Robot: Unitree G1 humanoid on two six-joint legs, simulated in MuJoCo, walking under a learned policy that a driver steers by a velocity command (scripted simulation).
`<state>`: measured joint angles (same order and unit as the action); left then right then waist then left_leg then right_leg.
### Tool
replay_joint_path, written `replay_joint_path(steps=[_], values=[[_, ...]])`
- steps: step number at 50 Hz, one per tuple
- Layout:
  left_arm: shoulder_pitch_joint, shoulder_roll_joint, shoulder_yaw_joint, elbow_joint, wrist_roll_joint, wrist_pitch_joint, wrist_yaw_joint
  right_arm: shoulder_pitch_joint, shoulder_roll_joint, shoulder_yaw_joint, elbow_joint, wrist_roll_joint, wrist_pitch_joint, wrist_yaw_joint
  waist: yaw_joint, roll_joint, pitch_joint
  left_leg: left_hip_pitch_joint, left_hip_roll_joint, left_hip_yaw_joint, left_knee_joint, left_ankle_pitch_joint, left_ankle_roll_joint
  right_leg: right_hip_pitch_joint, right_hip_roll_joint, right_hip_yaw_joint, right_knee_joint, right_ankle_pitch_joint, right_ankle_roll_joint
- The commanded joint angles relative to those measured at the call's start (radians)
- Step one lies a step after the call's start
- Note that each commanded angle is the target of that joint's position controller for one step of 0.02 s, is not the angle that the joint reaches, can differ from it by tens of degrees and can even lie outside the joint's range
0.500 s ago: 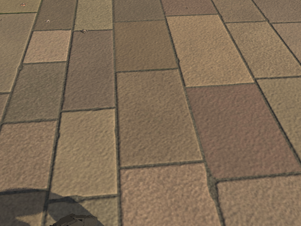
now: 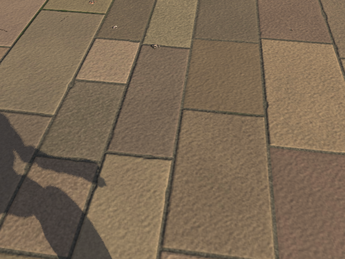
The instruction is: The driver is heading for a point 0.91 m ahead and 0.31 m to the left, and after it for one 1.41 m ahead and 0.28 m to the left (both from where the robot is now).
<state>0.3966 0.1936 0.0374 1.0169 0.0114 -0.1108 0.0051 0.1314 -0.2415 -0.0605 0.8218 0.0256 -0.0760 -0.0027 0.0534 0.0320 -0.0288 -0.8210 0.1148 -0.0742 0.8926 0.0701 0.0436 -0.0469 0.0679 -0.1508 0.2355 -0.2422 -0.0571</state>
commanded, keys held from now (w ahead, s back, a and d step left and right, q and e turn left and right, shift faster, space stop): w+q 0.98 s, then w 0.02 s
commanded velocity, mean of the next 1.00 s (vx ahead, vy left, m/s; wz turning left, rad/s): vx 0.50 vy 0.00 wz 0.56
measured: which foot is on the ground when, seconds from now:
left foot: up 0.00-0.18, down 0.20-0.66, up 0.68-1.00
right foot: down 0.00-0.20, up 0.22-0.62, down 0.64-1.00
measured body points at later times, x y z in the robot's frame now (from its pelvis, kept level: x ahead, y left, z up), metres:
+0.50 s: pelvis +0.29 +0.06 +0.00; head +0.33 +0.08 +0.45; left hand +0.44 +0.36 -0.08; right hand +0.43 -0.19 -0.11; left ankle +0.25 +0.13 -0.74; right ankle +0.49 -0.08 -0.69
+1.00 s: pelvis +0.54 +0.11 +0.00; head +0.57 +0.13 +0.45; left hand +0.41 +0.37 -0.12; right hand +0.86 +0.02 -0.08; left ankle +0.57 +0.33 -0.68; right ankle +0.55 -0.02 -0.74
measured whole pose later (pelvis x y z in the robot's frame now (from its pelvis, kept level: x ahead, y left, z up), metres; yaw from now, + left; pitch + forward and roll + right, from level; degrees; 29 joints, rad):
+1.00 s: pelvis +0.54 +0.11 +0.00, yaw +34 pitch +2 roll -2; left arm 0.33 0.27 0.08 0.84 0.00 -0.09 0.01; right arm 0.13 -0.29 -0.08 0.62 0.02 -0.02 0.02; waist 0.08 0.04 0.02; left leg -0.73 0.10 -0.06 0.89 -0.09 0.00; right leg -0.07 -0.01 -0.15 0.29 -0.26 0.00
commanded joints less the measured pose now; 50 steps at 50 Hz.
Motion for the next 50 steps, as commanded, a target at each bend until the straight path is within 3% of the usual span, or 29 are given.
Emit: replay_joint_path(steps=[1, 4, 6, 8, 9, 10, 11, 12, 13, 14, 15, 16, 18, 20, 23, 27, 29, 31, 32, 33, 34, 35, 36, 37, 38, 39, 41, 44, 50], values=[[-0.028, 0.166, 0.027, -0.065, -0.014, -0.013, 0.019, -0.103, -0.006, 0.01, -0.084, -0.001, -0.005, 0.021, -0.005, -0.052, 0.077, 0.105, -0.016, 0.058, -0.167, 0.084, 0.002, -0.073, -0.274, 0.058, -0.113, 0.354, -0.091], [0.019, 0.175, 0.036, -0.051, -0.015, 0.02, 0.022, -0.19, -0.007, 0.013, -0.133, 0.001, -0.003, 0.044, 0.021, -0.05, 0.108, 0.006, -0.032, 0.087, -0.244, -0.031, 0.024, 0.138, -0.332, 0.043, -0.034, 0.467, -0.084], [-0.017, 0.201, 0.046, -0.072, -0.016, 0.039, 0.027, -0.181, -0.029, 0.003, -0.157, -0.001, -0.002, 0.061, -0.011, -0.084, 0.081, 0.083, -0.074, 0.142, -0.27, -0.147, 0.055, 0.182, -0.345, 0.008, 0.067, 0.741, -0.063], [-0.05, 0.233, 0.057, -0.096, -0.016, 0.054, 0.036, -0.06, -0.085, -0.026, -0.148, -0.002, 0.003, 0.066, -0.087, -0.141, -0.005, 0.284, -0.151, 0.197, -0.277, -0.24, 0.094, 0.18, -0.336, -0.026, 0.279, 1.049, -0.038], [-0.076, 0.234, 0.057, -0.111, -0.019, 0.059, 0.039, 0.102, -0.142, -0.057, -0.11, -0.002, 0.005, 0.058, -0.17, -0.124, -0.083, 0.516, -0.185, 0.185, -0.354, -0.177, 0.13, 0.097, -0.295, -0.05, 0.493, 1.025, -0.01], [-0.072, 0.206, 0.045, -0.146, -0.005, 0.045, 0.04, 0.27, -0.247, -0.091, -0.08, -0.013, 0.013, 0.034, -0.22, -0.002, -0.206, 0.871, -0.015, -0.085, -0.337, -0.078, 0.201, -0.191, -0.244, -0.055, 0.823, 0.667, 0.028], [0.005, 0.067, 0.0, -0.194, 0.01, 0.005, 0.015, 0.245, -0.312, -0.099, -0.106, -0.005, 0.005, 0.029, -0.123, 0.239, -0.327, 1.225, 0.237, -0.689, -0.484, -0.141, 0.437, -0.643, 0.009, 0.072, 1.224, -0.269, 0.095], [-0.089, 0.156, 0.019, -0.215, -0.023, -0.046, -0.01, 0.3, -0.237, -0.079, -0.098, -0.018, 0.012, 0.022, -0.187, 0.14, -0.398, 1.267, 0.217, -0.73, -0.563, -0.219, 0.41, -0.761, -0.035, 0.279, 1.29, -0.266, 0.067], [-0.172, 0.177, 0.024, -0.248, -0.055, -0.062, -0.014, 0.251, -0.174, -0.067, -0.101, -0.021, 0.011, 0.014, -0.179, 0.1, -0.262, 1.171, 0.176, -0.561, -0.554, -0.193, 0.351, -0.827, -0.087, 0.268, 1.255, -0.199, 0.047], [-0.205, 0.171, 0.023, -0.259, -0.039, -0.064, -0.006, 0.169, -0.147, -0.058, -0.118, -0.016, 0.005, 0.016, -0.125, -0.035, -0.15, 0.983, 0.133, -0.439, -0.572, -0.09, 0.313, -0.793, -0.131, 0.254, 1.147, -0.132, 0.046], [-0.217, 0.186, 0.035, -0.262, -0.015, -0.053, 0.006, 0.101, -0.118, -0.049, -0.136, -0.013, 0.001, 0.016, -0.083, -0.072, -0.106, 0.835, 0.101, -0.356, -0.588, -0.007, 0.285, -0.715, -0.164, 0.244, 1.054, -0.102, 0.056], [-0.202, 0.184, 0.041, -0.27, -0.007, -0.036, 0.008, 0.066, -0.105, -0.043, -0.15, -0.018, 0.001, 0.016, -0.048, -0.072, -0.07, 0.716, 0.074, -0.314, -0.614, 0.03, 0.281, -0.643, -0.178, 0.242, 1.013, -0.098, 0.066], [-0.189, 0.155, 0.041, -0.294, -0.001, -0.009, 0.011, 0.066, -0.118, -0.046, -0.156, -0.015, -0.003, 0.012, -0.019, -0.046, -0.045, 0.606, 0.052, -0.276, -0.64, 0.067, 0.282, -0.599, -0.186, 0.227, 0.904, -0.093, 0.089], [-0.246, 0.133, 0.033, -0.323, 0.006, 0.002, 0.017, 0.087, -0.154, -0.057, -0.159, -0.013, -0.003, 0.001, -0.027, -0.026, -0.024, 0.537, 0.02, -0.214, -0.653, 0.094, 0.271, -0.587, -0.173, 0.204, 0.761, -0.004, 0.113], [-0.367, 0.103, 0.018, -0.356, 0.007, 0.002, 0.013, 0.129, -0.173, -0.066, -0.153, -0.001, 0.008, -0.01, -0.075, 0.015, -0.015, 0.48, -0.047, -0.149, -0.628, 0.011, 0.214, -0.498, -0.118, 0.185, 0.498, 0.222, 0.119], [-0.457, 0.138, 0.027, -0.394, -0.018, -0.007, -0.002, 0.2, -0.17, -0.066, -0.141, 0.005, 0.021, -0.011, -0.12, 0.059, -0.02, 0.55, -0.022, -0.237, -0.562, -0.129, 0.186, -0.448, -0.071, 0.206, 0.333, 0.281, 0.114], [-0.458, 0.167, 0.041, -0.406, -0.021, -0.018, -0.012, 0.214, -0.163, -0.066, -0.143, 0.004, 0.025, -0.013, -0.111, 0.076, -0.024, 0.612, 0.0, -0.311, -0.503, -0.185, 0.174, -0.424, -0.061, 0.222, 0.277, 0.209, 0.091], [-0.376, 0.183, 0.057, -0.388, -0.024, -0.031, -0.016, 0.196, -0.147, -0.063, -0.157, 0.001, 0.027, -0.015, -0.059, 0.099, -0.038, 0.619, -0.019, -0.343, -0.422, -0.187, 0.146, -0.303, -0.052, 0.204, 0.212, 0.173, 0.051], [-0.281, 0.212, 0.072, -0.374, -0.013, -0.036, -0.011, 0.18, -0.114, -0.052, -0.172, -0.003, 0.023, -0.013, -0.009, 0.093, -0.095, 0.573, -0.062, -0.311, -0.306, -0.153, 0.112, -0.143, -0.101, 0.235, 0.21, 0.169, 0.013], [-0.118, 0.275, 0.09, -0.361, 0.003, -0.037, -0.003, 0.171, -0.051, -0.029, -0.199, -0.017, 0.015, -0.01, 0.056, -0.026, -0.223, 0.437, -0.131, -0.208, -0.016, -0.294, 0.065, 0.112, -0.289, 0.411, 0.217, 0.149, -0.059], [-0.038, 0.336, 0.105, -0.327, 0.016, -0.025, -0.008, 0.304, -0.034, -0.021, -0.228, 0.013, 0.007, -0.012, -0.006, -0.375, -0.311, 0.094, -0.231, -0.098, 0.271, -0.684, 0.008, 0.37, -0.497, 0.885, 0.116, -0.062, -0.228], [-0.056, 0.248, 0.089, -0.345, -0.008, -0.019, -0.009, 0.308, -0.135, -0.037, -0.197, 0.021, 0.008, -0.014, 0.014, -0.281, -0.248, -0.028, -0.147, -0.119, 0.417, -0.641, -0.011, 0.348, -0.506, 0.947, 0.085, -0.262, -0.226], [-0.089, 0.186, 0.072, -0.355, -0.013, -0.009, -0.002, 0.206, -0.179, -0.049, -0.208, 0.01, 0.017, -0.013, 0.042, -0.176, -0.137, -0.058, -0.114, -0.099, 0.463, -0.539, -0.022, 0.246, -0.46, 0.777, 0.083, -0.243, -0.181], [-0.132, 0.172, 0.063, -0.36, -0.005, -0.001, -0.001, 0.147, -0.167, -0.049, -0.22, -0.005, 0.023, -0.013, 0.027, -0.102, -0.069, -0.022, -0.084, -0.071, 0.449, -0.466, -0.024, 0.121, -0.412, 0.645, 0.068, -0.119, -0.151], [-0.163, 0.158, 0.058, -0.352, 0.001, 0.005, -0.002, 0.113, -0.152, -0.051, -0.237, -0.013, 0.023, -0.01, 0.005, -0.095, -0.019, 0.0, -0.059, -0.069, 0.41, -0.418, -0.024, 0.031, -0.375, 0.562, 0.046, -0.02, -0.141], [-0.18, 0.142, 0.051, -0.348, 0.005, 0.005, -0.002, 0.114, -0.133, -0.051, -0.242, -0.006, 0.027, -0.004, -0.019, -0.11, 0.005, 0.045, -0.036, -0.064, 0.382, -0.397, -0.02, -0.037, -0.339, 0.478, 0.02, 0.052, -0.125], [-0.181, 0.141, 0.053, -0.325, -0.001, -0.001, -0.004, 0.125, -0.096, -0.044, -0.243, 0.003, 0.038, 0.002, -0.038, -0.14, 0.016, 0.073, -0.022, -0.038, 0.337, -0.384, -0.028, -0.084, -0.321, 0.38, -0.02, 0.136, -0.129], [-0.163, 0.186, 0.069, -0.289, -0.002, -0.007, -0.001, 0.074, -0.08, -0.035, -0.26, -0.004, 0.047, 0.002, -0.037, -0.114, 0.027, 0.039, -0.007, -0.031, 0.225, -0.311, -0.048, -0.071, -0.337, 0.283, -0.051, 0.253, -0.144], [-0.122, 0.232, 0.079, -0.242, -0.016, 0.011, 0.007, -0.089, -0.054, -0.017, -0.286, -0.003, 0.036, 0.033, 0.02, -0.102, 0.055, 0.121, -0.02, 0.044, -0.104, -0.087, -0.034, -0.026, -0.316, 0.103, -0.051, 0.287, -0.099]])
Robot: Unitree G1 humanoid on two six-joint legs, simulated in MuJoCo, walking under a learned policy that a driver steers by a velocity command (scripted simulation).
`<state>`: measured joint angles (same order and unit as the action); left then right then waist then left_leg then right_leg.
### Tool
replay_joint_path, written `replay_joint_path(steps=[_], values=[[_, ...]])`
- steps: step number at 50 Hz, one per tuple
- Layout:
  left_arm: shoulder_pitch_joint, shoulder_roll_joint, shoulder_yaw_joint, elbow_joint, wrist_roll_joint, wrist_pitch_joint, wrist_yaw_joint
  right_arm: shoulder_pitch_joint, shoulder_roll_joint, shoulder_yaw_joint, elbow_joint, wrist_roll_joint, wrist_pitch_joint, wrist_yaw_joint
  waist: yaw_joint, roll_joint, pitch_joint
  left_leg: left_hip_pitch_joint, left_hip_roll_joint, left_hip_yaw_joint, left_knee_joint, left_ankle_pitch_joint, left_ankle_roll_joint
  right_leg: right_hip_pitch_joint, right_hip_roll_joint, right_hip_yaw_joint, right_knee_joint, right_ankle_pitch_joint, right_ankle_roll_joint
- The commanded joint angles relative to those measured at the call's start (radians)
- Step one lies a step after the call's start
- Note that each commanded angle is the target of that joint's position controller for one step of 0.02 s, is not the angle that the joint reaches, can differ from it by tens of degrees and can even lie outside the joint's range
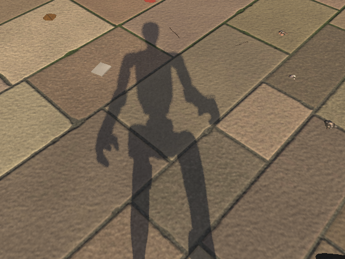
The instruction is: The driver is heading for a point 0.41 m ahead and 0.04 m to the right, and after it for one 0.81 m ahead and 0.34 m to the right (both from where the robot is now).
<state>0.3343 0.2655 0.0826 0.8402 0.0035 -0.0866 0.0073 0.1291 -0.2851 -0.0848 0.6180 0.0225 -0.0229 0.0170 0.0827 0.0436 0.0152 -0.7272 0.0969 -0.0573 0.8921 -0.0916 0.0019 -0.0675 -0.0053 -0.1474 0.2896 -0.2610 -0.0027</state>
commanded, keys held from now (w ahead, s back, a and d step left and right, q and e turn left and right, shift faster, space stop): w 0.20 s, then w+e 0.16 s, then e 0.64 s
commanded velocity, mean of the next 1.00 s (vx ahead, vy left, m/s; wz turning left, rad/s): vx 0.29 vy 0.00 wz -0.21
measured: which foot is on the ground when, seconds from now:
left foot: up 0.00-0.14, down 0.16-0.66, up 0.68-1.00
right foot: down 0.00-0.16, up 0.18-0.64, down 0.66-1.00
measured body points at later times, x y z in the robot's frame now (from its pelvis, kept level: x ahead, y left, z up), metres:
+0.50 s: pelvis +0.26 +0.07 +0.00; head +0.29 +0.08 +0.45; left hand +0.42 +0.33 -0.11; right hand +0.33 -0.21 -0.11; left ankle +0.21 +0.15 -0.74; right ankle +0.42 -0.10 -0.68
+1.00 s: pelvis +0.40 +0.04 -0.01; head +0.44 +0.02 +0.44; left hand +0.62 +0.28 -0.10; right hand +0.49 -0.26 -0.12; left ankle +0.49 +0.20 -0.71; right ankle +0.46 -0.06 -0.74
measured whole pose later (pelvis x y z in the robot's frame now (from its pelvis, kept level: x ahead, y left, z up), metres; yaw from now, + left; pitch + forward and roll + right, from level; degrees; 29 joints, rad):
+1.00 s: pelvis +0.40 +0.04 -0.01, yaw -17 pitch +4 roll +1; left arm 0.17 0.30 0.08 0.63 0.00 0.04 0.03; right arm 0.11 -0.28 -0.06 0.70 -0.01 0.00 -0.04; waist 0.03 0.00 0.03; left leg -0.54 0.00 -0.13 0.83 -0.34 -0.07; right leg -0.44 0.12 0.14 0.49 -0.10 -0.06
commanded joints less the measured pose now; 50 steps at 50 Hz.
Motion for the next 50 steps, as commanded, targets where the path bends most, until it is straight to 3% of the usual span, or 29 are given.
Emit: replay_joint_path(steps=[1, 3, 5, 6, 7, 8, 9, 10, 11, 12, 13, 15, 19, 22, 25, 29, 31, 32, 33, 34, 35, 36, 37, 38, 40, 42, 45, 48, 50], values=[[-0.042, 0.168, 0.035, -0.055, -0.014, -0.01, 0.002, -0.111, -0.006, 0.01, -0.091, 0.002, -0.018, 0.018, -0.002, -0.112, 0.02, 0.05, -0.011, 0.041, -0.145, 0.064, 0.015, 0.004, -0.249, 0.091, -0.105, 0.299, -0.151], [-0.017, 0.188, 0.04, -0.036, -0.027, -0.003, -0.004, -0.142, -0.012, 0.01, -0.108, 0.005, -0.019, 0.026, -0.001, -0.119, 0.041, 0.079, -0.027, 0.06, -0.211, 0.002, 0.039, 0.042, -0.274, 0.086, -0.096, 0.318, -0.148], [-0.016, 0.213, 0.046, -0.024, -0.039, 0.007, -0.006, -0.13, -0.037, -0.001, -0.116, -0.001, -0.021, 0.03, -0.032, -0.134, 0.037, 0.149, -0.065, 0.096, -0.27, -0.09, 0.075, 0.083, -0.292, 0.069, -0.031, 0.507, -0.14], [-0.025, 0.225, 0.047, -0.02, -0.045, 0.012, -0.003, -0.068, -0.059, -0.015, -0.103, -0.007, -0.022, 0.029, -0.08, -0.143, -0.003, 0.261, -0.102, 0.126, -0.317, -0.097, 0.098, 0.088, -0.281, 0.039, 0.063, 0.683, -0.125], [-0.023, 0.216, 0.041, -0.014, -0.045, 0.017, 0.0, 0.078, -0.098, -0.04, -0.058, -0.01, -0.021, 0.026, -0.157, -0.126, -0.084, 0.479, -0.148, 0.155, -0.382, -0.028, 0.127, 0.045, -0.248, -0.007, 0.234, 0.8, -0.101], [-0.015, 0.177, 0.024, -0.023, -0.026, 0.014, 0.006, 0.241, -0.161, -0.068, -0.018, -0.011, -0.018, 0.013, -0.227, -0.086, -0.182, 0.772, -0.092, 0.054, -0.344, 0.03, 0.161, -0.144, -0.208, -0.031, 0.477, 0.648, -0.059], [0.063, 0.059, -0.022, -0.078, 0.009, -0.005, -0.006, 0.301, -0.293, -0.085, -0.01, -0.016, -0.023, 0.002, -0.167, 0.194, -0.306, 1.131, 0.211, -0.472, -0.395, -0.046, 0.334, -0.576, -0.055, -0.009, 0.895, -0.098, 0.014], [0.026, 0.107, -0.017, -0.061, -0.019, -0.035, -0.015, 0.351, -0.229, -0.063, -0.014, -0.013, -0.028, 0.002, -0.211, 0.16, -0.449, 1.162, 0.293, -0.727, -0.542, -0.089, 0.39, -0.676, -0.006, 0.198, 1.062, -0.332, 0.009], [-0.06, 0.16, 0.001, -0.084, -0.06, -0.041, -0.02, 0.302, -0.177, -0.044, -0.001, -0.022, -0.036, 0.006, -0.215, 0.1, -0.311, 1.074, 0.261, -0.545, -0.541, -0.022, 0.336, -0.761, -0.055, 0.214, 1.101, -0.265, -0.003], [-0.102, 0.146, -0.006, -0.093, -0.055, -0.041, -0.016, 0.236, -0.143, -0.033, 0.0, -0.018, -0.041, 0.005, -0.183, 0.058, -0.216, 0.926, 0.222, -0.401, -0.54, 0.058, 0.297, -0.747, -0.099, 0.204, 1.042, -0.18, -0.013], [-0.121, 0.142, -0.005, -0.088, -0.032, -0.034, -0.011, 0.173, -0.105, -0.02, 0.003, -0.019, -0.045, 0.007, -0.147, 0.018, -0.149, 0.788, 0.186, -0.302, -0.561, 0.121, 0.27, -0.702, -0.131, 0.201, 0.977, -0.122, -0.01], [-0.067, 0.127, 0.0, -0.07, -0.031, -0.002, -0.014, 0.114, -0.068, -0.01, 0.007, -0.029, -0.06, 0.009, -0.082, 0.045, -0.108, 0.624, 0.15, -0.201, -0.639, 0.127, 0.247, -0.584, -0.158, 0.221, 0.918, -0.047, -0.007], [-0.095, 0.084, -0.004, -0.074, -0.028, 0.036, -0.007, 0.109, -0.085, -0.018, 0.05, -0.041, -0.091, -0.005, -0.064, 0.013, -0.024, 0.547, 0.15, -0.053, -0.729, 0.226, 0.238, -0.622, -0.133, 0.256, 0.806, 0.087, 0.021], [-0.138, 0.061, -0.009, -0.088, -0.014, 0.03, -0.014, 0.085, -0.088, -0.016, 0.066, -0.043, -0.087, -0.023, -0.063, 0.017, -0.005, 0.537, 0.1, 0.11, -0.704, 0.42, 0.185, -0.574, -0.096, 0.225, 0.596, 0.261, 0.027], [-0.235, 0.035, -0.02, -0.126, -0.005, 0.026, -0.035, 0.105, -0.112, -0.021, 0.087, -0.034, -0.075, -0.041, -0.109, 0.019, -0.003, 0.557, 0.1, 0.175, -0.675, 0.455, 0.162, -0.503, -0.067, 0.157, 0.421, 0.392, 0.019], [-0.257, 0.077, -0.003, -0.182, -0.004, 0.035, -0.064, 0.107, -0.144, -0.036, 0.104, -0.008, -0.041, -0.056, -0.108, 0.046, -0.022, 0.701, 0.159, 0.168, -0.548, 0.534, 0.142, -0.521, -0.045, 0.128, 0.341, 0.234, -0.023], [-0.169, 0.114, 0.017, -0.179, 0.0, 0.036, -0.073, 0.075, -0.159, -0.043, 0.094, 0.005, -0.023, -0.068, -0.059, 0.055, -0.068, 0.719, 0.15, 0.18, -0.388, 0.667, 0.111, -0.416, 0.007, 0.084, 0.291, 0.152, -0.058], [-0.063, 0.151, 0.038, -0.155, 0.0, 0.033, -0.068, 0.069, -0.146, -0.039, 0.089, 0.006, -0.016, -0.071, -0.009, 0.017, -0.119, 0.691, 0.098, 0.209, -0.215, 0.637, 0.075, -0.273, 0.05, 0.071, 0.201, 0.237, -0.088], [0.008, 0.239, 0.063, -0.156, 0.002, 0.033, -0.046, 0.111, -0.126, -0.029, 0.074, -0.018, -0.021, -0.069, 0.012, -0.121, -0.195, 0.515, 0.017, 0.226, 0.06, 0.338, 0.005, -0.043, -0.062, 0.249, 0.194, 0.679, -0.15], [-0.013, 0.314, 0.067, -0.179, 0.013, 0.036, -0.03, 0.228, -0.016, 0.006, 0.051, -0.071, -0.03, -0.052, -0.092, -0.34, -0.302, 0.152, -0.169, 0.163, 0.43, -0.606, -0.071, 0.258, -0.315, 0.635, 0.259, 1.124, -0.357], [-0.002, 0.263, 0.051, -0.207, 0.015, 0.038, -0.035, 0.222, -0.078, 0.007, 0.063, -0.042, -0.041, -0.033, -0.033, -0.243, -0.489, 0.096, -0.171, -0.06, 0.559, -0.617, -0.064, 0.317, -0.365, 0.79, 0.174, 0.917, -0.436], [-0.069, 0.218, 0.043, -0.229, 0.007, 0.042, -0.036, 0.13, -0.121, -0.003, 0.045, -0.009, -0.036, -0.029, -0.021, -0.157, -0.396, 0.04, -0.13, -0.07, 0.555, -0.526, -0.049, 0.236, -0.316, 0.689, 0.139, 0.715, -0.393], [-0.12, 0.175, 0.032, -0.235, -0.014, 0.052, -0.029, 0.079, -0.117, -0.003, 0.036, -0.015, -0.026, -0.038, -0.039, -0.074, -0.288, 0.013, -0.096, -0.053, 0.488, -0.445, -0.047, 0.12, -0.268, 0.615, 0.112, 0.543, -0.335], [-0.156, 0.146, 0.021, -0.243, -0.023, 0.063, -0.02, 0.05, -0.117, -0.005, 0.036, -0.028, -0.011, -0.051, -0.058, -0.043, -0.21, 0.035, -0.07, -0.049, 0.415, -0.397, -0.05, -0.012, -0.233, 0.571, 0.077, 0.432, -0.3], [-0.197, 0.151, 0.022, -0.259, -0.004, 0.077, -0.011, 0.059, -0.108, -0.008, 0.027, -0.033, 0.014, -0.058, -0.105, -0.103, -0.15, 0.146, -0.071, -0.034, 0.288, -0.349, -0.049, -0.196, -0.173, 0.528, 0.029, 0.329, -0.264], [-0.194, 0.17, 0.031, -0.265, 0.006, 0.081, -0.001, 0.074, -0.077, 0.001, 0.037, -0.035, 0.016, -0.064, -0.109, -0.133, -0.154, 0.185, -0.091, -0.018, 0.17, -0.333, -0.061, -0.233, -0.145, 0.496, 0.03, 0.374, -0.255], [-0.186, 0.194, 0.042, -0.273, -0.006, 0.094, 0.019, 0.054, -0.066, 0.007, 0.042, -0.034, 0.018, -0.068, -0.094, -0.139, -0.192, 0.211, -0.101, -0.034, 0.054, -0.263, -0.079, -0.229, -0.131, 0.51, 0.041, 0.257, -0.238], [-0.201, 0.191, 0.043, -0.288, -0.008, 0.111, 0.027, 0.019, -0.07, 0.005, 0.035, -0.028, 0.018, -0.063, -0.079, -0.173, -0.169, 0.24, -0.112, -0.042, -0.04, -0.222, -0.08, -0.26, -0.109, 0.553, 0.026, 0.041, -0.211], [-0.195, 0.188, 0.043, -0.293, -0.007, 0.119, 0.026, 0.007, -0.073, 0.003, 0.031, -0.024, 0.01, -0.057, -0.066, -0.195, -0.156, 0.263, -0.12, -0.043, -0.109, -0.232, -0.073, -0.252, -0.106, 0.59, 0.033, -0.004, -0.202]])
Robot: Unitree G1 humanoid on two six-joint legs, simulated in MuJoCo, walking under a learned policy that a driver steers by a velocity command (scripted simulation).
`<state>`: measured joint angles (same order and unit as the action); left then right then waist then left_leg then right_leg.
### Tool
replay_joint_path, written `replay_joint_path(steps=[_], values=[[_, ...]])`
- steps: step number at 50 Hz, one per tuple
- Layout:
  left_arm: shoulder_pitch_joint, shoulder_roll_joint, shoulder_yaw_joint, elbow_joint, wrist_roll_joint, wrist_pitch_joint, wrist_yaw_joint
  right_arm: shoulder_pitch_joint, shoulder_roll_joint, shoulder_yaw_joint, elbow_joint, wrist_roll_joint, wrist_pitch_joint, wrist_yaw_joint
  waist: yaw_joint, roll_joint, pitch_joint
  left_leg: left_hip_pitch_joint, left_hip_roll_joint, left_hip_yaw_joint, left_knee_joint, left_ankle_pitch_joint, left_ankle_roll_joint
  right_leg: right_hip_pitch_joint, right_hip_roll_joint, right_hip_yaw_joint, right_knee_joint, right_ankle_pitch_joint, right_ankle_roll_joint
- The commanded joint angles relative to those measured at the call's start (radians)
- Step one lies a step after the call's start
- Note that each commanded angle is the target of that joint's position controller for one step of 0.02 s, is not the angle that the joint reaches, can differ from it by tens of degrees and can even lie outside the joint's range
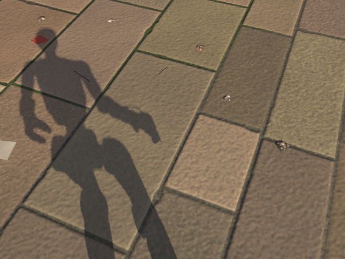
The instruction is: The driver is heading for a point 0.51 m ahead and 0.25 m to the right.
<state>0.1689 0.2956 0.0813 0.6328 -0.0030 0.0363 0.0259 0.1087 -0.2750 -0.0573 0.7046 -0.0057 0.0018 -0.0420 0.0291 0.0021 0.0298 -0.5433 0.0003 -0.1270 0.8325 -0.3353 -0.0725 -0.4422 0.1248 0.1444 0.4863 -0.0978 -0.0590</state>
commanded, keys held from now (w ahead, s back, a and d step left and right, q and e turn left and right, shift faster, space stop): e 0.84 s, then no key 0.04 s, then w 0.12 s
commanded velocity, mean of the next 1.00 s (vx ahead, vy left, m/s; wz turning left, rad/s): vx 0.02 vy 0.00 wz -0.56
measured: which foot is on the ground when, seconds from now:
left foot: up 0.00-0.08, down 0.10-0.54, up 0.56-0.96, down 0.98-1.00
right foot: down 0.00-0.12, up 0.14-0.52, down 0.54-0.98, up 1.00-1.00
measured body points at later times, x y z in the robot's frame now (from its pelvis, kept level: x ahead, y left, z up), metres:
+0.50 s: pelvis +0.01 +0.02 +0.00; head +0.04 +0.01 +0.45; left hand +0.26 +0.23 -0.08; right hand +0.06 -0.29 -0.09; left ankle +0.05 +0.16 -0.73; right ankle -0.03 -0.09 -0.71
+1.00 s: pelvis +0.01 +0.01 +0.00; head +0.03 +0.01 +0.45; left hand +0.31 +0.15 -0.09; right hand -0.01 -0.30 -0.09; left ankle +0.08 +0.11 -0.73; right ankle -0.04 -0.09 -0.73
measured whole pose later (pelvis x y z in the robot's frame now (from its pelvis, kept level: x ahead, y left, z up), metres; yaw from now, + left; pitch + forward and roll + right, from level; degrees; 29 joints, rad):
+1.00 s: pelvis +0.01 +0.01 +0.00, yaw -35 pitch +2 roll +0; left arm 0.18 0.30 0.06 0.61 -0.01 0.04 0.02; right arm 0.16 -0.28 -0.07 0.69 0.00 -0.02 0.00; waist 0.00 -0.02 -0.01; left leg -0.29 -0.03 -0.03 0.54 -0.28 0.00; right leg -0.34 0.11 0.19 0.63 -0.34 -0.03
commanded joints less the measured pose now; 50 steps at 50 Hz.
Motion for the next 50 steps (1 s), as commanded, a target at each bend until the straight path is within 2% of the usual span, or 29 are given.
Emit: replay_joint_path(steps=[1, 4, 5, 6, 7, 8, 9, 10, 11, 14, 16, 18, 23, 25, 26, 27, 28, 29, 30, 31, 32, 33, 35, 39, 44, 46, 48, 49, 50], values=[[-0.025, 0.155, 0.045, -0.087, 0.0, 0.0, 0.005, 0.026, -0.086, -0.027, -0.057, 0.006, -0.021, 0.006, -0.008, -0.162, -0.169, 0.093, -0.028, 0.027, -0.089, 0.003, 0.008, 0.138, -0.237, 0.319, -0.155, -0.168, -0.143], [-0.037, 0.148, 0.042, -0.096, -0.012, 0.012, 0.004, 0.08, -0.089, -0.036, -0.042, 0.013, -0.038, 0.021, -0.042, -0.174, -0.157, 0.225, -0.042, 0.055, -0.335, 0.082, 0.045, 0.134, -0.209, 0.348, -0.1, -0.136, -0.109], [-0.021, 0.129, 0.037, -0.096, -0.016, 0.014, 0.006, 0.112, -0.118, -0.049, -0.033, 0.007, -0.04, 0.022, -0.051, -0.147, -0.157, 0.324, 0.015, 0.026, -0.424, 0.133, 0.071, 0.079, -0.169, 0.322, -0.051, -0.184, -0.073], [0.017, 0.077, 0.024, -0.099, -0.011, 0.014, 0.004, 0.131, -0.191, -0.065, -0.042, -0.015, -0.035, 0.017, -0.028, 0.035, -0.17, 0.431, 0.237, -0.159, -0.485, 0.169, 0.153, -0.046, -0.077, 0.197, 0.16, -0.391, -0.013], [-0.014, 0.108, 0.036, -0.139, -0.02, -0.001, 0.0, 0.106, -0.245, -0.077, -0.041, -0.051, -0.027, 0.02, -0.011, 0.325, -0.1, 0.359, 0.389, -0.399, -0.558, 0.324, 0.307, -0.215, 0.048, -0.009, 0.385, -0.525, 0.041], [0.008, 0.181, 0.059, -0.117, -0.001, -0.012, -0.004, 0.05, -0.19, -0.066, -0.075, -0.052, -0.032, 0.016, -0.007, 0.238, -0.1, 0.333, 0.412, -0.387, -0.542, 0.367, 0.342, -0.216, -0.025, 0.028, 0.591, -0.485, 0.075], [0.035, 0.194, 0.068, -0.084, -0.01, -0.007, -0.007, 0.0, -0.14, -0.053, -0.089, -0.036, -0.031, 0.008, 0.01, 0.161, -0.096, 0.328, 0.349, -0.266, -0.512, 0.383, 0.298, -0.209, -0.035, 0.015, 0.669, -0.417, 0.091], [0.062, 0.17, 0.065, -0.055, -0.011, 0.007, -0.002, -0.028, -0.114, -0.045, -0.099, -0.02, -0.028, 0.005, 0.016, 0.119, -0.089, 0.338, 0.283, -0.168, -0.492, 0.38, 0.254, -0.208, -0.043, -0.006, 0.725, -0.367, 0.111], [0.069, 0.147, 0.059, -0.051, -0.009, 0.017, -0.001, -0.029, -0.105, -0.04, -0.099, -0.006, -0.025, 0.001, 0.007, 0.115, -0.079, 0.354, 0.265, -0.122, -0.486, 0.4, 0.246, -0.232, -0.05, -0.016, 0.782, -0.326, 0.127], [0.001, 0.094, 0.037, -0.083, -0.024, 0.024, -0.006, 0.023, -0.112, -0.038, -0.09, -0.012, -0.009, -0.01, -0.036, 0.145, -0.066, 0.407, 0.228, -0.011, -0.496, 0.43, 0.258, -0.249, -0.079, -0.088, 0.707, -0.263, 0.157], [-0.05, 0.078, 0.027, -0.109, -0.023, 0.022, -0.01, 0.065, -0.136, -0.047, -0.079, -0.014, 0.0, -0.015, -0.071, 0.173, -0.084, 0.479, 0.253, -0.001, -0.489, 0.445, 0.275, -0.244, -0.109, -0.103, 0.595, -0.271, 0.17], [-0.063, 0.064, 0.017, -0.123, -0.018, 0.02, -0.02, 0.065, -0.165, -0.059, -0.077, -0.01, 0.006, -0.013, -0.08, 0.189, -0.106, 0.481, 0.276, 0.025, -0.481, 0.456, 0.281, -0.167, -0.136, -0.129, 0.484, -0.301, 0.165], [-0.034, 0.087, 0.025, -0.128, -0.02, 0.027, -0.039, 0.048, -0.201, -0.074, -0.068, 0.015, 0.004, 0.007, -0.069, 0.213, -0.114, 0.436, 0.318, 0.065, -0.449, 0.472, 0.272, 0.02, -0.132, -0.202, 0.232, -0.286, 0.109], [0.034, 0.081, 0.033, -0.104, -0.019, 0.028, -0.045, 0.028, -0.195, -0.073, -0.06, 0.035, 0.003, 0.009, -0.022, 0.192, -0.118, 0.398, 0.301, 0.111, -0.37, 0.443, 0.221, 0.149, -0.105, -0.234, 0.016, -0.139, 0.056], [0.074, 0.102, 0.044, -0.089, -0.016, 0.027, -0.038, 0.074, -0.163, -0.066, -0.037, 0.034, 0.0, 0.012, -0.014, 0.132, -0.126, 0.322, 0.268, 0.163, -0.285, 0.361, 0.159, 0.272, -0.094, -0.203, -0.082, -0.032, 0.022], [0.109, 0.198, 0.07, -0.096, -0.017, 0.022, -0.025, 0.093, -0.109, -0.052, -0.047, 0.0, -0.003, 0.017, -0.026, -0.102, -0.139, 0.098, 0.174, 0.267, -0.034, 0.079, 0.059, 0.456, -0.274, 0.06, -0.118, 0.274, -0.047], [0.1, 0.287, 0.079, -0.123, 0.009, 0.01, -0.022, 0.026, -0.079, -0.034, -0.112, -0.034, -0.008, 0.014, -0.02, -0.343, -0.128, -0.177, 0.03, 0.235, 0.198, -0.348, -0.012, 0.484, -0.509, 0.375, -0.094, 0.553, -0.255], [0.131, 0.237, 0.069, -0.117, 0.034, -0.014, -0.029, -0.049, -0.131, -0.05, -0.12, -0.016, -0.013, 0.006, 0.059, -0.234, -0.199, -0.175, 0.029, 0.09, 0.351, -0.356, -0.011, 0.44, -0.518, 0.377, -0.127, 0.458, -0.325], [0.086, 0.209, 0.054, -0.105, 0.032, -0.028, -0.027, -0.057, -0.149, -0.057, -0.115, 0.004, -0.01, 0.005, 0.025, -0.185, -0.15, -0.186, 0.045, 0.066, 0.385, -0.27, 0.004, 0.406, -0.452, 0.282, -0.131, 0.365, -0.27], [0.025, 0.185, 0.049, -0.105, 0.011, -0.031, -0.019, -0.036, -0.147, -0.062, -0.095, 0.002, -0.006, -0.002, -0.007, -0.134, -0.122, -0.186, 0.055, 0.058, 0.359, -0.178, 0.008, 0.374, -0.388, 0.217, -0.126, 0.287, -0.206], [-0.017, 0.159, 0.038, -0.111, -0.008, -0.028, -0.013, -0.027, -0.154, -0.066, -0.086, -0.007, -0.001, -0.008, -0.022, -0.127, -0.109, -0.176, 0.058, 0.053, 0.333, -0.118, 0.005, 0.348, -0.359, 0.191, -0.124, 0.281, -0.174], [-0.038, 0.152, 0.031, -0.113, -0.011, -0.023, -0.006, -0.009, -0.149, -0.067, -0.081, -0.011, 0.0, -0.007, -0.039, -0.133, -0.115, -0.129, 0.041, 0.062, 0.341, -0.071, -0.003, 0.307, -0.334, 0.167, -0.124, 0.316, -0.167], [-0.036, 0.149, 0.028, -0.112, -0.001, -0.017, 0.002, 0.018, -0.125, -0.061, -0.072, -0.005, -0.003, 0.001, -0.047, -0.13, -0.141, -0.084, 0.017, 0.071, 0.311, -0.014, -0.012, 0.293, -0.31, 0.153, -0.122, 0.305, -0.169], [-0.011, 0.169, 0.036, -0.101, -0.006, -0.011, 0.011, -0.024, -0.092, -0.044, -0.084, 0.0, -0.008, 0.007, -0.021, -0.14, -0.13, -0.04, -0.004, 0.058, 0.083, 0.01, -0.018, 0.299, -0.291, 0.201, -0.112, 0.169, -0.164], [-0.026, 0.176, 0.037, -0.103, -0.002, -0.001, -0.001, -0.016, -0.107, -0.044, -0.085, 0.011, -0.019, 0.026, -0.007, -0.169, -0.127, 0.093, -0.025, 0.056, -0.09, -0.036, 0.0, 0.251, -0.294, 0.295, -0.084, 0.12, -0.169], [-0.018, 0.159, 0.027, -0.096, -0.009, 0.001, -0.006, 0.003, -0.105, -0.041, -0.085, 0.017, -0.027, 0.037, -0.007, -0.167, -0.146, 0.173, -0.026, 0.077, -0.184, -0.017, 0.021, 0.229, -0.276, 0.324, -0.094, -0.095, -0.161], [-0.019, 0.129, 0.01, -0.086, -0.011, 0.0, -0.007, 0.049, -0.079, -0.037, -0.073, 0.017, -0.04, 0.047, -0.047, -0.149, -0.114, 0.341, -0.031, 0.112, -0.379, 0.08, 0.06, 0.122, -0.218, 0.319, -0.094, -0.393, -0.118], [0.001, 0.083, -0.006, -0.078, -0.002, -0.008, -0.006, 0.087, -0.091, -0.039, -0.069, 0.004, -0.047, 0.045, -0.057, -0.095, -0.114, 0.451, 0.042, 0.043, -0.417, 0.047, 0.093, 0.035, -0.172, 0.28, -0.023, -0.497, -0.07], [0.015, 0.024, -0.023, -0.083, 0.004, -0.016, -0.007, 0.165, -0.153, -0.047, -0.061, -0.017, -0.051, 0.04, -0.063, 0.08, -0.12, 0.546, 0.219, -0.189, -0.505, -0.144, 0.176, -0.114, -0.058, 0.115, 0.235, -0.538, 0.0]])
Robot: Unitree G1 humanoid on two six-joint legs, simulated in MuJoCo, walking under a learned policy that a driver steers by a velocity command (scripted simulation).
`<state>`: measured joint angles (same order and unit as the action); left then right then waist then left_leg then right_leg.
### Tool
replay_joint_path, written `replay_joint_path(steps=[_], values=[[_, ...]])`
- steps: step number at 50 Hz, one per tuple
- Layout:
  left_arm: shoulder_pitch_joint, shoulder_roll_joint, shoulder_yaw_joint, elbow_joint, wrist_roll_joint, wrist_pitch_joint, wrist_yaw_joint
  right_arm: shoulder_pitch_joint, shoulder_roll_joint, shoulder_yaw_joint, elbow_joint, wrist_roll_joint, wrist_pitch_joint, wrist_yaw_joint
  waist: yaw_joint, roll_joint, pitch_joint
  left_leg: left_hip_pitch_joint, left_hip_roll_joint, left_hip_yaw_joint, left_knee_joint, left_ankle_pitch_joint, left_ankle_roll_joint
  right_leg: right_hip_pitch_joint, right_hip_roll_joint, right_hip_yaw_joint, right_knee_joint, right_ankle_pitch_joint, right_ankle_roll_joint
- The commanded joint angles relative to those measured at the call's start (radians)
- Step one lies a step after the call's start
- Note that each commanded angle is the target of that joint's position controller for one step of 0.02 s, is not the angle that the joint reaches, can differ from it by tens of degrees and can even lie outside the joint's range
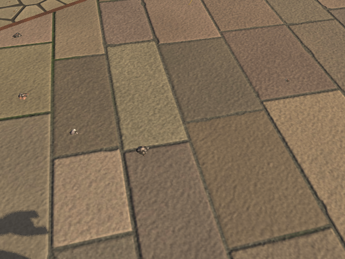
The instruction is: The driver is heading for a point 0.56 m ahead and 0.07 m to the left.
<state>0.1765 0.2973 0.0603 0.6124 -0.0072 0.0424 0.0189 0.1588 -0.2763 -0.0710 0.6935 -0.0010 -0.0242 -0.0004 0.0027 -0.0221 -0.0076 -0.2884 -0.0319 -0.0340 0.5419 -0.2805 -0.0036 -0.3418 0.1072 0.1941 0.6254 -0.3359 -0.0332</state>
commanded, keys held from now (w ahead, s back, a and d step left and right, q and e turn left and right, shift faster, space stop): w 0.52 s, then w+q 0.34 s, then no key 0.14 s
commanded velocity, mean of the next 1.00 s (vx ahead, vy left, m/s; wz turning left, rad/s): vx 0.41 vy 0.00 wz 0.07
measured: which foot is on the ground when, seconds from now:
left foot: down 0.00-0.40, up 0.42-0.90, down 0.92-1.00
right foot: up 0.00-0.38, down 0.40-0.94, up 0.96-1.00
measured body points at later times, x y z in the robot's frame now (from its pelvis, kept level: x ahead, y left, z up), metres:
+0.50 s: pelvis +0.16 -0.06 +0.01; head +0.18 -0.08 +0.45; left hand +0.34 +0.19 -0.07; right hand +0.19 -0.35 -0.12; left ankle +0.05 +0.09 -0.65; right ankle +0.18 -0.16 -0.73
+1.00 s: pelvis +0.43 -0.03 -0.01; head +0.48 -0.02 +0.43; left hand +0.43 +0.25 -0.14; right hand +0.68 -0.24 -0.09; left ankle +0.52 +0.05 -0.73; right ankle +0.25 -0.18 -0.63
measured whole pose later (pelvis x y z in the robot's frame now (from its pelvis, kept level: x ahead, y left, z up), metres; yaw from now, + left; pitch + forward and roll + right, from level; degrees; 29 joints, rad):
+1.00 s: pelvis +0.43 -0.03 -0.01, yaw +9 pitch +2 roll +0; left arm 0.33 0.29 0.03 0.81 -0.01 -0.06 0.00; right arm 0.08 -0.29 -0.04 0.62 -0.01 -0.06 0.04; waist 0.04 0.01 0.08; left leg -0.50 -0.06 0.04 0.59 -0.13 0.10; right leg -0.23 0.00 0.00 1.15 -0.54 0.02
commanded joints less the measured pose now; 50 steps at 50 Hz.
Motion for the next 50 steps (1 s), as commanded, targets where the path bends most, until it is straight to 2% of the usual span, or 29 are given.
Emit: replay_joint_path(steps=[1, 2, 3, 5, 7, 11, 15, 17, 19, 20, 21, 22, 23, 24, 25, 26, 27, 29, 33, 36, 40, 43, 44, 45, 46, 47, 48, 49, 50], values=[[-0.053, 0.08, 0.016, -0.112, -0.013, -0.042, 0.006, 0.184, -0.242, -0.06, -0.019, -0.039, -0.036, 0.011, -0.054, 0.282, 0.013, 0.217, 0.4, -0.625, -0.363, -0.413, 0.259, -0.396, 0.023, -0.028, 0.28, -0.312, 0.003], [-0.066, 0.15, 0.04, -0.099, -0.018, -0.056, 0.011, 0.136, -0.201, -0.051, -0.031, -0.023, -0.049, 0.008, -0.044, 0.213, 0.098, 0.178, 0.412, -0.641, -0.38, -0.5, 0.286, -0.452, -0.044, 0.015, 0.396, -0.221, 0.014], [-0.041, 0.16, 0.046, -0.075, -0.012, -0.061, 0.007, 0.105, -0.161, -0.04, -0.032, -0.005, -0.053, -0.003, -0.021, 0.189, 0.112, 0.187, 0.366, -0.552, -0.371, -0.46, 0.249, -0.469, -0.063, 0.001, 0.431, -0.137, 0.023], [-0.028, 0.129, 0.043, -0.053, 0.003, -0.071, -0.005, 0.101, -0.136, -0.028, -0.029, 0.008, -0.05, -0.017, -0.019, 0.164, 0.088, 0.23, 0.302, -0.421, -0.375, -0.324, 0.201, -0.478, -0.109, -0.062, 0.439, -0.015, 0.046], [-0.06, 0.075, 0.028, -0.048, 0.002, -0.087, -0.017, 0.139, -0.127, -0.023, -0.016, 0.002, -0.053, -0.02, -0.041, 0.155, 0.072, 0.212, 0.255, -0.308, -0.392, -0.179, 0.191, -0.435, -0.132, -0.13, 0.416, 0.089, 0.059], [-0.144, 0.015, 0.003, -0.062, -0.005, -0.107, -0.029, 0.186, -0.147, -0.027, 0.004, 0.014, -0.051, -0.017, -0.085, 0.167, 0.06, 0.177, 0.22, -0.169, -0.393, 0.008, 0.186, -0.302, -0.14, -0.194, 0.158, 0.169, 0.071], [-0.172, 0.038, 0.005, -0.064, -0.018, -0.117, -0.048, 0.228, -0.191, -0.034, 0.026, 0.027, -0.045, -0.002, -0.098, 0.178, 0.068, 0.148, 0.257, -0.156, -0.368, 0.035, 0.198, -0.162, -0.123, -0.22, -0.016, 0.152, 0.055], [-0.141, 0.058, 0.011, -0.059, -0.026, -0.121, -0.056, 0.225, -0.2, -0.034, 0.033, 0.036, -0.039, 0.001, -0.068, 0.176, 0.07, 0.143, 0.287, -0.175, -0.346, 0.039, 0.189, -0.083, -0.121, -0.22, -0.083, 0.162, 0.024], [-0.007, 0.095, 0.033, -0.015, -0.023, -0.121, -0.049, 0.216, -0.185, -0.026, 0.037, 0.035, -0.033, 0.0, 0.013, 0.144, 0.016, 0.098, 0.257, -0.128, -0.218, 0.21, 0.152, 0.14, -0.088, -0.244, -0.155, 0.173, -0.016], [0.129, 0.139, 0.054, 0.015, -0.021, -0.121, -0.039, 0.213, -0.143, -0.01, 0.036, 0.025, -0.037, 0.001, 0.081, 0.095, -0.071, 0.031, 0.196, -0.054, -0.012, 0.289, 0.112, 0.337, -0.134, -0.186, -0.168, 0.167, -0.05], [0.284, 0.234, 0.072, 0.031, 0.004, -0.116, -0.026, 0.208, -0.054, 0.021, -0.013, 0.0, -0.047, -0.001, 0.125, -0.13, -0.216, -0.231, 0.092, 0.041, 0.38, 0.063, 0.037, 0.622, -0.392, 0.174, -0.214, 0.066, -0.149], [0.32, 0.258, 0.074, 0.043, 0.006, -0.12, -0.038, 0.239, -0.061, 0.02, -0.035, 0.021, -0.067, -0.009, 0.106, -0.297, -0.263, -0.444, 0.003, -0.03, 0.595, -0.287, 0.015, 0.669, -0.505, 0.547, -0.362, -0.158, -0.264], [0.259, 0.174, 0.047, 0.042, -0.002, -0.125, -0.043, 0.189, -0.156, -0.005, -0.032, 0.042, -0.075, -0.005, 0.101, -0.183, -0.142, -0.536, 0.073, -0.068, 0.699, -0.229, 0.023, 0.585, -0.482, 0.473, -0.382, -0.237, -0.244], [0.205, 0.132, 0.033, 0.038, -0.003, -0.126, -0.043, 0.138, -0.166, -0.008, -0.037, 0.044, -0.079, 0.003, 0.081, -0.141, -0.05, -0.55, 0.113, -0.049, 0.692, -0.13, 0.041, 0.486, -0.438, 0.338, -0.388, -0.178, -0.215], [0.154, 0.111, 0.024, 0.032, 0.004, -0.125, -0.044, 0.116, -0.145, -0.004, -0.03, 0.03, -0.079, 0.004, 0.058, -0.075, -0.01, -0.525, 0.141, -0.038, 0.659, -0.049, 0.041, 0.403, -0.389, 0.248, -0.407, -0.08, -0.199], [0.12, 0.094, 0.018, 0.03, 0.011, -0.126, -0.046, 0.108, -0.135, -0.006, -0.03, 0.017, -0.076, 0.007, 0.034, -0.072, 0.024, -0.494, 0.162, -0.037, 0.615, 0.008, 0.034, 0.334, -0.355, 0.179, -0.43, 0.032, -0.191], [0.098, 0.081, 0.014, 0.03, 0.016, -0.128, -0.044, 0.126, -0.119, -0.004, -0.019, 0.019, -0.069, 0.013, 0.012, -0.085, 0.024, -0.452, 0.175, -0.036, 0.601, 0.052, 0.029, 0.292, -0.332, 0.114, -0.452, 0.11, -0.182], [0.092, 0.082, 0.016, 0.046, 0.012, -0.142, -0.039, 0.139, -0.091, 0.002, -0.005, 0.023, -0.05, 0.018, -0.006, -0.079, 0.027, -0.44, 0.174, -0.026, 0.583, 0.111, 0.01, 0.256, -0.319, 0.013, -0.477, 0.26, -0.181], [0.119, 0.1, 0.021, 0.09, 0.017, -0.154, -0.03, 0.035, -0.072, 0.01, -0.039, 0.021, -0.04, 0.015, 0.016, -0.037, 0.068, -0.465, 0.137, -0.054, 0.387, 0.274, -0.012, 0.237, -0.301, -0.141, -0.497, 0.416, -0.158], [0.136, 0.121, 0.022, 0.113, 0.013, -0.153, -0.021, -0.068, -0.053, 0.021, -0.068, 0.022, -0.049, 0.032, 0.052, -0.03, 0.092, -0.401, 0.109, -0.002, 0.194, 0.407, 0.004, 0.235, -0.296, -0.221, -0.522, 0.421, -0.128], [0.201, 0.137, 0.025, 0.163, 0.001, -0.134, -0.014, -0.178, -0.041, 0.03, -0.122, 0.025, -0.056, 0.063, 0.085, -0.005, 0.121, -0.432, 0.089, 0.03, 0.063, 0.389, 0.045, 0.382, -0.344, -0.266, -0.481, 0.51, -0.114], [0.191, 0.172, 0.034, 0.165, 0.0, -0.108, -0.001, -0.162, -0.073, 0.016, -0.147, 0.021, -0.054, 0.08, 0.045, -0.045, 0.058, -0.355, 0.024, 0.105, 0.046, 0.235, 0.094, 0.487, -0.358, -0.307, -0.328, 0.934, -0.086], [0.191, 0.183, 0.036, 0.163, 0.0, -0.097, 0.007, -0.107, -0.094, 0.005, -0.142, 0.013, -0.05, 0.078, 0.01, -0.066, 0.014, -0.27, -0.016, 0.13, 0.047, 0.178, 0.113, 0.498, -0.352, -0.309, -0.217, 1.133, -0.076], [0.184, 0.187, 0.034, 0.16, 0.005, -0.086, 0.013, 0.029, -0.134, -0.017, -0.114, 0.01, -0.05, 0.071, -0.064, -0.068, -0.065, -0.094, -0.053, 0.134, 0.014, 0.2, 0.137, 0.463, -0.331, -0.317, -0.036, 1.217, -0.057], [0.168, 0.183, 0.029, 0.146, 0.004, -0.089, 0.019, 0.166, -0.18, -0.038, -0.091, 0.007, -0.049, 0.054, -0.146, -0.035, -0.14, 0.18, -0.01, 0.051, -0.045, 0.38, 0.177, 0.289, -0.293, -0.332, 0.2, 1.077, -0.016], [0.298, 0.05, -0.014, 0.106, 0.042, -0.111, 0.002, 0.217, -0.291, -0.05, -0.084, -0.02, -0.047, 0.039, -0.058, 0.233, -0.312, 0.671, 0.306, -0.376, 0.054, 0.766, 0.352, -0.163, -0.132, -0.323, 0.632, 0.15, 0.054], [0.346, 0.1, -0.02, 0.156, 0.029, -0.136, -0.022, 0.257, -0.222, -0.034, -0.093, -0.012, -0.042, 0.032, -0.095, 0.181, -0.557, 0.802, 0.457, -0.702, -0.039, 0.815, 0.478, -0.265, -0.043, -0.102, 0.837, -0.341, 0.066], [0.22, 0.18, 0.008, 0.134, -0.019, -0.14, -0.031, 0.209, -0.188, -0.022, -0.096, -0.013, -0.034, 0.03, -0.122, 0.087, -0.454, 0.679, 0.402, -0.516, -0.067, 0.848, 0.411, -0.29, -0.112, -0.051, 0.842, -0.267, 0.06], [0.132, 0.153, -0.002, 0.093, -0.027, -0.139, -0.027, 0.131, -0.158, -0.013, -0.094, 0.001, -0.033, 0.029, -0.089, 0.046, -0.278, 0.507, 0.353, -0.373, -0.089, 0.842, 0.358, -0.33, -0.159, -0.089, 0.756, -0.207, 0.058]])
